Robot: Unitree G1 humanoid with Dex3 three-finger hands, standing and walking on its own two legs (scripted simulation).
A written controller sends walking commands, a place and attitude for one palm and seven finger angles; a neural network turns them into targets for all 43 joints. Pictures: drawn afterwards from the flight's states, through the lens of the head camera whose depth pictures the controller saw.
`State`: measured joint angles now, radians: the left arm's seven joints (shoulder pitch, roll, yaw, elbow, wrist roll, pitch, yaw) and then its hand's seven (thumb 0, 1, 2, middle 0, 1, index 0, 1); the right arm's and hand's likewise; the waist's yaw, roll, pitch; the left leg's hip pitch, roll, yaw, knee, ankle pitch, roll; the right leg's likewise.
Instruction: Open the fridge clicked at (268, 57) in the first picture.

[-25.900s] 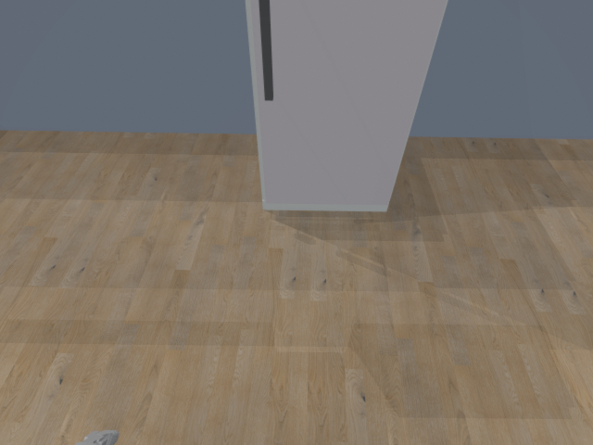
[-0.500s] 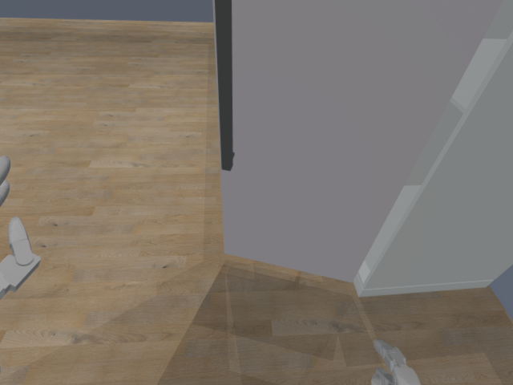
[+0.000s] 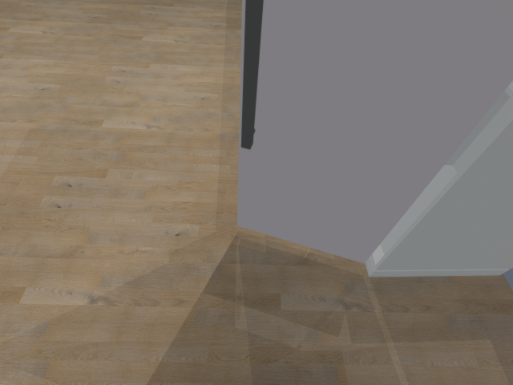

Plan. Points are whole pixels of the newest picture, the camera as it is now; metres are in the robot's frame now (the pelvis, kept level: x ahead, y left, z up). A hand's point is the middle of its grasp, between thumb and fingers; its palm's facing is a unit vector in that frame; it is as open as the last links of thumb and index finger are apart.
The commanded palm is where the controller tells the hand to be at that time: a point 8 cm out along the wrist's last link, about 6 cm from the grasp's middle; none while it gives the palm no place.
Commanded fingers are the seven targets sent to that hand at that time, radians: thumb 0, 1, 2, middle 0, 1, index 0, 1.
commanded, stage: let the arm hang, fingers relaxed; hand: left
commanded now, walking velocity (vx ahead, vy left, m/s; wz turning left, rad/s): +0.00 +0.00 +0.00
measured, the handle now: (254, 66) +0.73 +0.06 +0.09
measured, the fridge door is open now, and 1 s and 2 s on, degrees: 71 71 71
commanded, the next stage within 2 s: look to check the result in 0.64 s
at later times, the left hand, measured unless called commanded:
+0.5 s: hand out of the picture +0.08 +0.20 -0.17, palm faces -0.06 -0.98 -0.20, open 7.3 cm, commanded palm none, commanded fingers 0.00 0.90 0.90 -0.20 -0.30 -0.20 -0.30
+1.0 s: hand out of the picture +0.02 +0.20 -0.18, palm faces -0.07 -0.98 -0.20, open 7.4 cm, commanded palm none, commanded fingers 0.00 0.90 0.90 -0.20 -0.30 -0.20 -0.30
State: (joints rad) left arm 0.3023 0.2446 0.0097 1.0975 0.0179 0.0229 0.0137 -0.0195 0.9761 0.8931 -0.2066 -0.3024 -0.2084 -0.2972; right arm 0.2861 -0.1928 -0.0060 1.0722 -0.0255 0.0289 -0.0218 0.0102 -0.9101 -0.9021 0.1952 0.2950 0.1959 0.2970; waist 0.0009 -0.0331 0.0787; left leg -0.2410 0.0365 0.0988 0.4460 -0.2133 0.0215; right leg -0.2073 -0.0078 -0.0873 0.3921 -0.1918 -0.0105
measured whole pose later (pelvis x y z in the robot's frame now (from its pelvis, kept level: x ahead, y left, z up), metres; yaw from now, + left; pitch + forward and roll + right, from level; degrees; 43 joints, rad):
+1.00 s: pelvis +0.02 +0.02 +0.00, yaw -3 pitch +0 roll +0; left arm 0.24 0.17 -0.01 1.16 0.02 0.00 0.03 0.00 0.90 0.89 -0.20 -0.30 -0.20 -0.30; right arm 0.24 -0.14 -0.01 1.15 -0.02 0.00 -0.03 0.01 -0.91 -0.90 0.20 0.30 0.20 0.30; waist -0.01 -0.01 0.07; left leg -0.15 0.00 0.16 0.37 -0.22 0.05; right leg -0.17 -0.04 -0.03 0.38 -0.21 0.02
